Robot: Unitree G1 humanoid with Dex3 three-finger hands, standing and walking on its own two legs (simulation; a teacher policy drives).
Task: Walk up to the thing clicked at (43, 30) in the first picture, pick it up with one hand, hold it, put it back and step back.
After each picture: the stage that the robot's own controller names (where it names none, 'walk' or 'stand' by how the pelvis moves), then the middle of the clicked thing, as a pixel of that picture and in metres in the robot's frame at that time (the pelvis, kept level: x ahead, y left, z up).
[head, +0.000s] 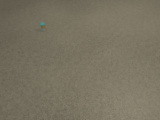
stand; (43, 27) +1.78 +0.60 -0.72
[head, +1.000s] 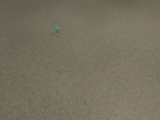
walk; (58, 31) +1.71 +0.31 -0.70
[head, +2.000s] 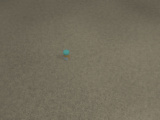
walk; (66, 55) +1.17 +0.19 -0.71
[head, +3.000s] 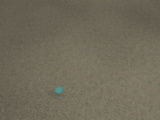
walk; (59, 93) +0.71 +0.23 -0.71
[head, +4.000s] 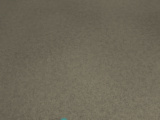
walk; out of the picture +0.42 +0.23 -0.70
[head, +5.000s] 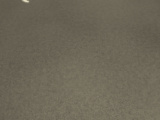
stand; out of the picture +0.36 +0.21 -0.72
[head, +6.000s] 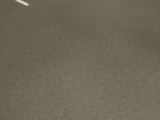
stand; out of the picture +0.37 +0.22 -0.73
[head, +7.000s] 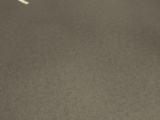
stand; out of the picture +0.36 +0.23 -0.73
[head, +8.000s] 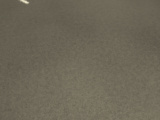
stand; out of the picture +0.35 +0.23 -0.73
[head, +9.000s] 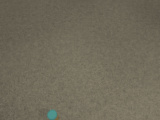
go down; (53, 116) +0.38 +0.21 -0.66
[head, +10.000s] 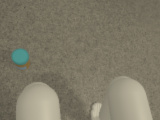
go down; (21, 60) +0.46 +0.23 -0.29
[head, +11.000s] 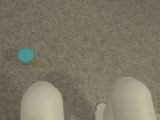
close in; (27, 59) +0.46 +0.22 -0.29
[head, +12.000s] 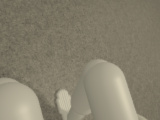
close in; out of the picture +0.45 +0.26 -0.23
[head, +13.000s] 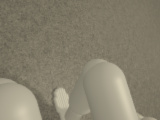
close; out of the picture +0.44 +0.27 -0.23
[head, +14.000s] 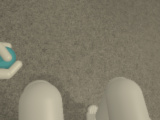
lift; (5, 62) +0.39 +0.26 -0.13
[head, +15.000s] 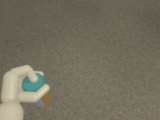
hold; (37, 91) +0.33 +0.18 +0.02
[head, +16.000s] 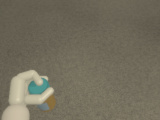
hold; (43, 95) +0.32 +0.16 +0.00
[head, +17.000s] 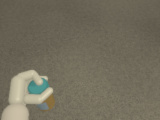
hold; (42, 95) +0.33 +0.17 -0.01
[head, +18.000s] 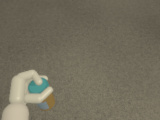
crouch; (42, 94) +0.33 +0.17 -0.02
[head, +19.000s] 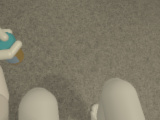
crouch; (9, 49) +0.47 +0.22 -0.11
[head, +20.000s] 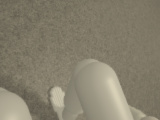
lower; out of the picture +0.45 +0.27 -0.24
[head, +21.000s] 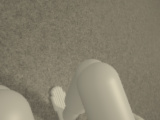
lower; out of the picture +0.45 +0.27 -0.24
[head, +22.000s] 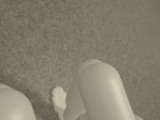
lower; out of the picture +0.45 +0.27 -0.24
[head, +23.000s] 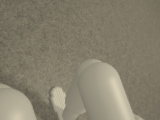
lower; out of the picture +0.45 +0.27 -0.24
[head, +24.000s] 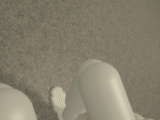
draw back; out of the picture +0.45 +0.27 -0.24
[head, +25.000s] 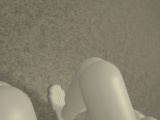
withdraw; out of the picture +0.44 +0.26 -0.24
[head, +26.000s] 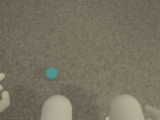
walk; (52, 75) +0.46 +0.18 -0.42
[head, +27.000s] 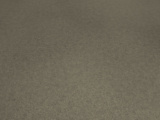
stand; out of the picture +0.38 +0.17 -0.66
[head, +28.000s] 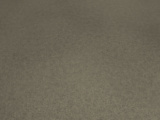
stand; out of the picture +0.39 +0.18 -0.67
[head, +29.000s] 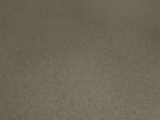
stand; out of the picture +0.39 +0.18 -0.68
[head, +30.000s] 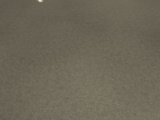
stand; out of the picture +0.39 +0.18 -0.72
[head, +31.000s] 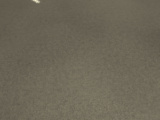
stand; out of the picture +0.37 +0.20 -0.73
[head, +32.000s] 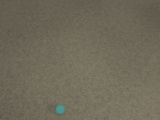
walk; (60, 111) +0.42 +0.15 -0.70
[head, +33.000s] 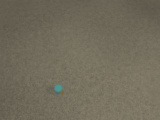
walk; (58, 90) +0.60 +0.21 -0.70
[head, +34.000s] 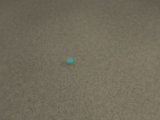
walk; (70, 63) +0.92 +0.21 -0.70
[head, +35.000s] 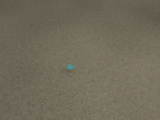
stand; (70, 70) +0.99 +0.17 -0.71
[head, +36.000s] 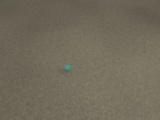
stand; (68, 70) +1.02 +0.19 -0.73
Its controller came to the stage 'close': yes
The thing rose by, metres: 0.71
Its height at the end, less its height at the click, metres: +0.00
